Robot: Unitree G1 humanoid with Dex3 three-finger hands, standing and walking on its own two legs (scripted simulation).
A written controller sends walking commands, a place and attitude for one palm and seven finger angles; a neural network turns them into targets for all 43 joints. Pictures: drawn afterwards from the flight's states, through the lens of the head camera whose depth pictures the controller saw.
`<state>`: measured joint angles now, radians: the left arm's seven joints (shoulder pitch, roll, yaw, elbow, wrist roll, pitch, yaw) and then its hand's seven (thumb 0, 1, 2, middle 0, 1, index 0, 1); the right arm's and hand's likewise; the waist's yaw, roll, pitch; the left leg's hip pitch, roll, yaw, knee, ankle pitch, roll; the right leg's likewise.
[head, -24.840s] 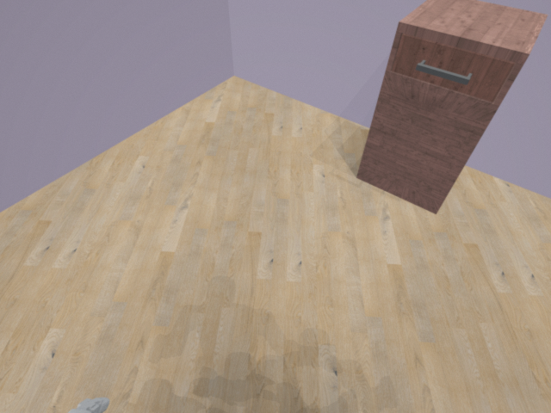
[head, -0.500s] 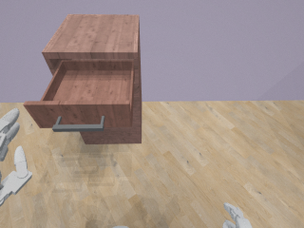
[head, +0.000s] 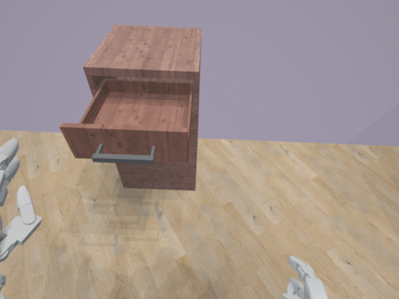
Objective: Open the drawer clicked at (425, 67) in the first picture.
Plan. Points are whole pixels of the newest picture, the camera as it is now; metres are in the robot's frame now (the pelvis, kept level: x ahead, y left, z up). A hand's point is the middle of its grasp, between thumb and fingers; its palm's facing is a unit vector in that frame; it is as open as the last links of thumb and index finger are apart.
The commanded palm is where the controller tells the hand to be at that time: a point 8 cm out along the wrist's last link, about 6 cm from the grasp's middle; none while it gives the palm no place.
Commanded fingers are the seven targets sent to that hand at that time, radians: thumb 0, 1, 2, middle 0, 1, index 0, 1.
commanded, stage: let the arm hang, fingers relaxed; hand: left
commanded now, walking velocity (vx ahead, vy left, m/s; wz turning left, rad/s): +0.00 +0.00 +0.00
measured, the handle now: (125, 153) +0.54 +0.26 -0.09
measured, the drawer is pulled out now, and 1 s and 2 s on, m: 0.30 0.30 0.30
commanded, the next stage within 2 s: look to check the result in 1.18 s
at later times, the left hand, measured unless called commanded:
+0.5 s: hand out of the picture +0.03 +0.19 -0.17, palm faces +0.05 -0.98 -0.20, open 6.9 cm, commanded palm none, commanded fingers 0.00 0.90 0.90 -0.20 -0.30 -0.20 -0.30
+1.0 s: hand out of the picture -0.03 +0.15 -0.17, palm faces +0.05 -0.99 -0.16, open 7.4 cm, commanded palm none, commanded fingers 0.00 0.90 0.90 -0.20 -0.30 -0.20 -0.30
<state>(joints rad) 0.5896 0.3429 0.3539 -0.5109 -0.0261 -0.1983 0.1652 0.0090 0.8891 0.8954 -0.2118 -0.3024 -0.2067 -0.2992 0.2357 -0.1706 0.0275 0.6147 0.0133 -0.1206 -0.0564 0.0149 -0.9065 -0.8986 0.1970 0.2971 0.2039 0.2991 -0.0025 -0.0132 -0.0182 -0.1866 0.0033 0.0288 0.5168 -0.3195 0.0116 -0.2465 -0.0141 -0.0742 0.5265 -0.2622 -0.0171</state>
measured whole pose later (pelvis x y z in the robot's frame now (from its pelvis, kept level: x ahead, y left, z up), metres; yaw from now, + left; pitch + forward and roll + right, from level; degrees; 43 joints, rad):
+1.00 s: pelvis -0.01 +0.00 +0.01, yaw -1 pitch -3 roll +0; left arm 0.30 0.10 0.01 1.13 0.01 0.01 0.04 0.00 0.92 0.90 -0.20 -0.30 -0.20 -0.30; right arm 0.33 -0.09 0.01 1.11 -0.01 0.01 -0.04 0.01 -0.91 -0.90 0.20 0.30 0.20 0.30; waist 0.01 0.02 0.04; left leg -0.13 0.01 0.04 0.43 -0.26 0.01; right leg -0.19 -0.01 -0.07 0.43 -0.20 -0.02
